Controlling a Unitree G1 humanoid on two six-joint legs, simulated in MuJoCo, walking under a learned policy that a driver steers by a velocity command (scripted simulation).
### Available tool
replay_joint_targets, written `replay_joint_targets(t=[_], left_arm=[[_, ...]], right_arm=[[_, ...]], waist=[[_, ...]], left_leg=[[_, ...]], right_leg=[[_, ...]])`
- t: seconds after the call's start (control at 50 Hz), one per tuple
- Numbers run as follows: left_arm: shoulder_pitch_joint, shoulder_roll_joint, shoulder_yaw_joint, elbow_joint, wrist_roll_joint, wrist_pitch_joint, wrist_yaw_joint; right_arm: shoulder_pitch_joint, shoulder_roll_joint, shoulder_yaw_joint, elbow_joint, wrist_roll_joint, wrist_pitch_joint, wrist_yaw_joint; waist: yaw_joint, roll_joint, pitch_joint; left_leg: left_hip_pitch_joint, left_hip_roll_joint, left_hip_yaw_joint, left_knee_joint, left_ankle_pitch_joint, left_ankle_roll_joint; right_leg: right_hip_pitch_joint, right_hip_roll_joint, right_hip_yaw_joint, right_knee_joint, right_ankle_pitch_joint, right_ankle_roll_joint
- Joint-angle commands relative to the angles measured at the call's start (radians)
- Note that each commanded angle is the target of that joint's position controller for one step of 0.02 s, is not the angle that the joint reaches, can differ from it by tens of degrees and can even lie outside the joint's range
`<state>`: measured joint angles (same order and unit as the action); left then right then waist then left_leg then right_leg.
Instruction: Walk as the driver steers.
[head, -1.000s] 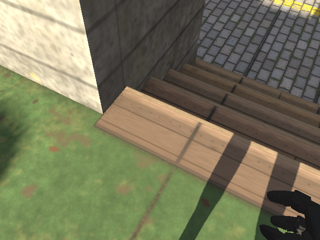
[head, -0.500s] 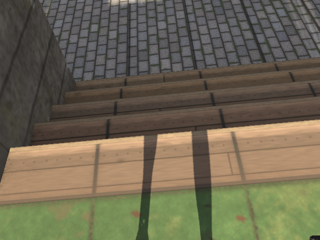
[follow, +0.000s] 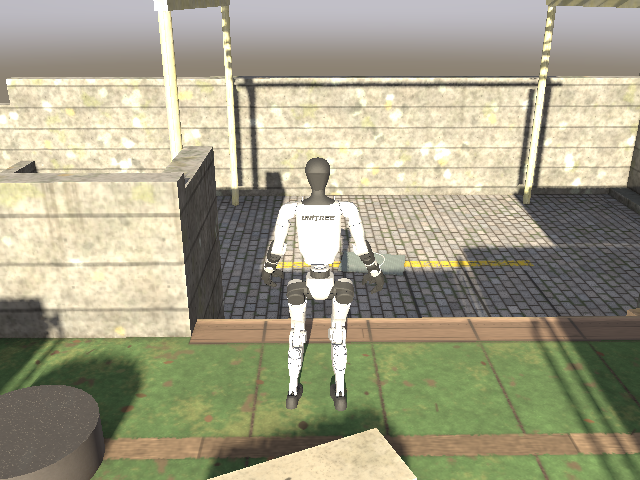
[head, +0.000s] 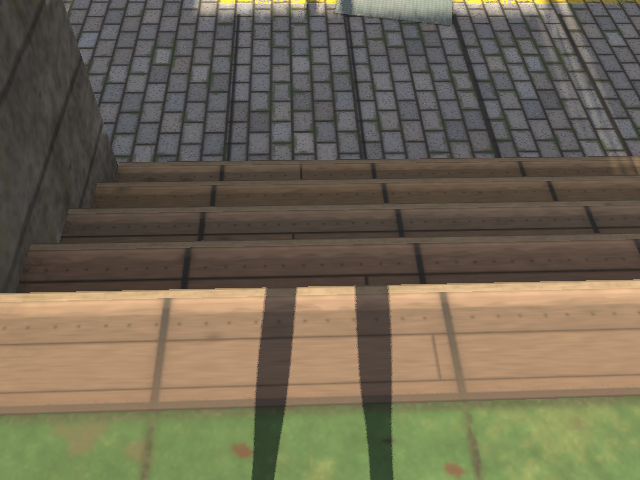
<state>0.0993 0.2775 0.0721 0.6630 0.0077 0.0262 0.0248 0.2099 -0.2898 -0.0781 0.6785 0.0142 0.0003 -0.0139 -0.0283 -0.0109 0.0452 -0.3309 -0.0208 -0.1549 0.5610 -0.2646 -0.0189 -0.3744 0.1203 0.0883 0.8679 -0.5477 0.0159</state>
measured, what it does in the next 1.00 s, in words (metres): walks ahead, turning left: right foot, then left foot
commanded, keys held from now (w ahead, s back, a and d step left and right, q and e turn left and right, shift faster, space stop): q+shift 0.30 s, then w+q+shift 0.06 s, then w+shift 0.28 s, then w+e+shift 0.36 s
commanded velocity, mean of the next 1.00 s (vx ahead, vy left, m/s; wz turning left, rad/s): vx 0.47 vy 0.00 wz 0.31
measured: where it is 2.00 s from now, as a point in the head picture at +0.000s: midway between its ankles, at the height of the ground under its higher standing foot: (196, 288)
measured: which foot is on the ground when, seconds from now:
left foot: down 0.00-0.14, up 0.16-0.70, down 0.72-1.00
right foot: up 0.00-0.12, down 0.14-0.72, up 0.74-1.00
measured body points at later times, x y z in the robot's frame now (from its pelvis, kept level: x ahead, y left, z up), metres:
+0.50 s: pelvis +0.03 -0.01 +0.02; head +0.05 -0.01 +0.47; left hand -0.02 +0.28 -0.09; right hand +0.30 -0.19 -0.07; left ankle -0.03 +0.16 -0.65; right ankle +0.01 -0.12 -0.73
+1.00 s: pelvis +0.24 +0.21 +0.00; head +0.24 +0.22 +0.45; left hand +0.26 +0.49 -0.13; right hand +0.31 -0.06 -0.12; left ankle +0.09 +0.22 -0.73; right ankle +0.39 +0.12 -0.64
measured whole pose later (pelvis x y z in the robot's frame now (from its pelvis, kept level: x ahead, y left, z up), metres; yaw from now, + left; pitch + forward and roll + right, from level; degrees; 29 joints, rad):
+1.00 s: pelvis +0.24 +0.21 +0.00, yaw +19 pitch +1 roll +1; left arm 0.22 0.30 0.06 0.81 0.02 0.00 -0.08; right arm 0.47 -0.25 -0.04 0.86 -0.03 -0.09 0.00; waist -0.03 -0.06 0.00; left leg 0.09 -0.05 0.22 0.24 -0.35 0.04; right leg -0.79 -0.07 0.00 1.15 -0.04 -0.08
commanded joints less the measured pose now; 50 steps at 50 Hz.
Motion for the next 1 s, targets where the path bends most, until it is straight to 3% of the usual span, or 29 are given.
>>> replay_joint_targets(t=[0.02, 0.06, 0.12, 0.14, 0.16, 0.18, 0.2, 0.22, 0.26, 0.3, 0.34, 0.38, 0.44, 0.52, 0.54, 0.58, 0.62, 0.66, 0.68, 0.7, 0.72, 0.74, 0.76, 0.78, 0.8, 0.84, 0.86, 0.9, 1.0], left_arm=[[-0.031, 0.059, 0.027, -0.095, -0.016, -0.023, -0.005], [-0.019, 0.038, 0.021, -0.082, -0.023, -0.035, -0.020], [0.105, 0.070, 0.043, -0.031, -0.022, -0.041, -0.037], [0.146, 0.129, 0.064, -0.019, -0.016, -0.036, -0.028], [0.111, 0.230, 0.077, -0.045, 0.011, -0.023, -0.017], [0.078, 0.213, 0.069, -0.068, 0.056, -0.034, -0.022], [0.006, 0.157, 0.051, -0.089, 0.051, -0.043, -0.015], [-0.046, 0.121, 0.041, -0.095, 0.034, -0.046, -0.006], [-0.062, 0.107, 0.032, -0.096, 0.013, -0.044, 0.018], [-0.005, 0.107, 0.029, -0.083, 0.020, -0.039, 0.028], [0.118, 0.138, 0.041, -0.057, 0.011, -0.040, 0.030], [0.177, 0.164, 0.048, -0.043, 0.000, -0.053, 0.021], [0.225, 0.163, 0.048, -0.015, -0.003, -0.080, 0.004], [0.253, 0.155, 0.049, 0.026, -0.008, -0.108, -0.014], [0.315, 0.131, 0.032, 0.061, 0.046, -0.105, -0.034], [0.331, 0.131, 0.029, 0.083, 0.040, -0.108, -0.039], [0.333, 0.147, 0.029, 0.103, 0.036, -0.104, -0.036], [0.352, 0.165, 0.027, 0.135, 0.024, -0.089, -0.032], [0.339, 0.180, 0.027, 0.151, 0.015, -0.083, -0.034], [0.303, 0.183, 0.024, 0.156, 0.004, -0.083, -0.036], [0.282, 0.154, 0.011, 0.141, 0.004, -0.093, -0.046], [0.231, 0.004, -0.027, 0.058, 0.006, -0.102, -0.062], [0.169, 0.088, -0.001, 0.042, -0.010, -0.104, -0.053], [0.176, 0.103, 0.009, 0.042, -0.015, -0.100, -0.052], [0.216, 0.098, 0.006, 0.073, -0.010, -0.097, -0.060], [0.282, 0.073, 0.001, 0.137, 0.020, -0.067, -0.075], [0.281, 0.059, -0.001, 0.144, 0.022, -0.053, -0.083], [0.210, 0.029, -0.007, 0.122, 0.019, -0.037, -0.095], [0.014, 0.023, -0.019, 0.055, 0.009, -0.033, -0.110]], right_arm=[[-0.052, -0.202, -0.068, -0.079, 0.022, 0.006, -0.025], [-0.085, -0.198, -0.073, -0.095, 0.026, 0.044, -0.034], [-0.125, -0.185, -0.068, -0.122, 0.034, 0.059, -0.028], [-0.090, -0.144, -0.056, -0.121, 0.029, 0.056, -0.027], [-0.016, -0.072, -0.039, -0.123, 0.019, 0.051, -0.022], [-0.005, -0.161, -0.062, -0.130, 0.010, 0.032, -0.024], [-0.005, -0.221, -0.081, -0.108, 0.012, 0.031, -0.021], [0.013, -0.221, -0.085, -0.083, 0.012, 0.039, -0.023], [0.030, -0.176, -0.076, -0.069, 0.008, 0.053, -0.021], [-0.007, -0.149, -0.063, -0.098, 0.015, 0.054, -0.013], [-0.070, -0.139, -0.050, -0.135, 0.022, 0.049, -0.001], [-0.111, -0.141, -0.045, -0.160, 0.019, 0.038, 0.009], [-0.117, -0.104, -0.032, -0.164, 0.014, 0.009, 0.013], [-0.132, -0.068, -0.015, -0.155, 0.017, -0.026, 0.022], [-0.165, -0.069, -0.010, -0.137, -0.100, 0.012, 0.067], [-0.224, -0.053, -0.003, -0.162, -0.071, 0.017, 0.102], [-0.253, -0.057, 0.003, -0.171, -0.057, 0.005, 0.115], [-0.244, -0.056, 0.011, -0.165, -0.064, -0.006, 0.109], [-0.165, -0.058, 0.008, -0.140, -0.066, -0.015, 0.099], [0.027, -0.071, -0.004, -0.073, -0.070, -0.027, 0.084], [0.274, -0.134, -0.031, 0.012, -0.085, -0.038, 0.062], [0.398, -0.286, -0.052, 0.011, -0.094, -0.051, 0.034], [0.332, -0.290, -0.050, -0.021, -0.082, -0.056, 0.012], [0.239, -0.226, -0.028, -0.002, -0.076, -0.049, 0.004], [0.169, -0.147, -0.006, 0.002, -0.064, -0.054, 0.011], [0.087, -0.074, 0.017, 0.002, -0.049, -0.072, 0.012], [0.095, -0.054, 0.023, 0.015, -0.044, -0.083, 0.011], [0.142, -0.052, 0.021, 0.064, -0.029, -0.106, 0.010], [0.238, -0.018, 0.032, 0.150, -0.043, -0.116, 0.012]], waist=[[0.028, 0.157, -0.136], [0.028, 0.179, -0.160], [0.080, 0.183, -0.187], [0.071, 0.101, -0.191], [0.016, -0.216, -0.172], [0.010, -0.223, -0.130], [-0.013, -0.132, -0.076], [-0.026, -0.083, -0.045], [-0.015, -0.087, -0.037], [0.017, -0.097, -0.048], [0.087, -0.108, -0.088], [0.117, -0.104, -0.077], [0.115, -0.074, -0.031], [0.104, -0.077, 0.020], [0.126, -0.042, 0.026], [0.133, -0.143, 0.056], [0.121, -0.157, 0.074], [0.099, -0.144, 0.074], [0.046, -0.137, 0.060], [-0.068, -0.072, -0.010], [-0.182, 0.047, -0.176], [-0.207, 0.375, -0.283], [-0.212, 0.229, -0.258], [-0.118, 0.151, -0.124], [-0.058, 0.114, -0.061], [0.017, 0.137, -0.021], [0.024, 0.153, -0.010], [0.031, 0.107, 0.069], [0.014, 0.082, 0.128]], left_leg=[[0.239, 0.216, -0.342, -0.163, 0.425, 0.211], [0.180, 0.158, -0.320, -0.157, 0.387, 0.178], [0.056, 0.096, -0.321, -0.124, 0.189, 0.126], [-0.088, 0.033, -0.270, -0.022, -0.048, 0.070], [-0.310, -0.124, -0.085, 0.249, -0.334, 0.009], [-0.335, -0.038, -0.078, 0.444, -0.355, -0.016], [-0.316, 0.007, -0.051, 0.545, -0.278, -0.027], [-0.313, 0.023, -0.029, 0.583, -0.198, -0.039], [-0.345, 0.037, 0.012, 0.685, -0.089, -0.063], [-0.371, 0.061, 0.073, 0.691, -0.052, -0.087], [-0.457, 0.102, 0.099, 0.640, -0.021, -0.093], [-0.527, 0.117, 0.091, 0.611, -0.030, -0.081], [-0.574, 0.111, 0.057, 0.537, -0.004, -0.047], [-0.536, 0.109, 0.060, 0.399, 0.050, -0.011], [-0.478, 0.052, 0.120, 0.358, 0.030, 0.009], [-0.393, 0.064, 0.159, 0.265, 0.039, 0.036], [-0.309, 0.068, 0.183, 0.174, 0.015, 0.063], [-0.166, 0.050, 0.235, 0.079, -0.065, 0.102], [-0.034, 0.017, 0.267, 0.034, -0.078, 0.122], [0.222, -0.022, 0.275, -0.042, -0.006, 0.137], [0.579, 0.025, 0.186, -0.034, -0.083, 0.139], [0.774, 0.388, -0.312, -0.231, -0.573, 0.155], [0.638, 0.442, -0.562, -0.372, -0.629, 0.135], [0.535, 0.426, -0.379, -0.328, -0.513, 0.113], [0.418, 0.371, -0.241, -0.339, -0.369, 0.094], [0.303, 0.286, -0.053, -0.395, -0.208, 0.056], [0.274, 0.275, 0.006, -0.411, -0.140, 0.048], [0.259, 0.263, 0.106, -0.454, 0.001, 0.023], [0.327, 0.216, 0.342, -0.476, 0.453, -0.001]], right_leg=[[-0.158, -0.044, 0.041, -0.027, -0.007, 0.027], [-0.035, -0.014, 0.002, -0.182, 0.105, 0.042], [0.217, -0.011, -0.031, -0.498, 0.333, 0.027], [0.363, -0.141, 0.075, -0.552, 0.353, -0.015], [0.411, -0.411, 0.401, -0.607, 0.352, -0.150], [0.270, -0.545, 0.520, -0.633, 0.391, -0.246], [0.209, -0.499, 0.404, -0.627, 0.398, -0.246], [0.188, -0.414, 0.275, -0.616, 0.372, -0.204], [0.211, -0.346, 0.119, -0.590, 0.495, -0.176], [0.253, -0.336, 0.025, -0.580, 0.627, -0.200], [0.378, -0.384, 0.067, -0.653, 0.295, -0.212], [0.443, -0.429, 0.133, -0.706, 0.062, -0.213], [0.484, -0.458, 0.139, -0.752, 0.007, -0.216], [0.461, -0.450, 0.032, -0.789, 0.092, -0.208], [0.422, -0.417, -0.052, -0.780, 0.070, -0.170], [0.341, -0.413, -0.102, -0.794, 0.067, -0.152], [0.304, -0.430, -0.133, -0.801, 0.096, -0.149], [0.274, -0.442, -0.143, -0.780, 0.230, -0.168], [0.232, -0.438, -0.149, -0.705, 0.439, -0.179], [0.147, -0.391, -0.211, -0.488, 0.698, -0.172], [-0.043, -0.303, -0.249, -0.154, 0.678, -0.157], [-0.370, -0.150, -0.183, 0.260, -0.027, -0.123], [-0.480, -0.067, 0.057, 0.416, 0.060, -0.139], [-0.505, -0.134, 0.067, 0.449, 0.170, -0.144], [-0.449, -0.186, 0.030, 0.400, 0.258, -0.132], [-0.361, -0.233, -0.017, 0.366, 0.333, -0.092], [-0.348, -0.238, -0.023, 0.384, 0.359, -0.085], [-0.431, -0.243, -0.019, 0.396, 0.439, -0.081], [-0.524, -0.193, -0.122, 0.246, 0.569, -0.113]])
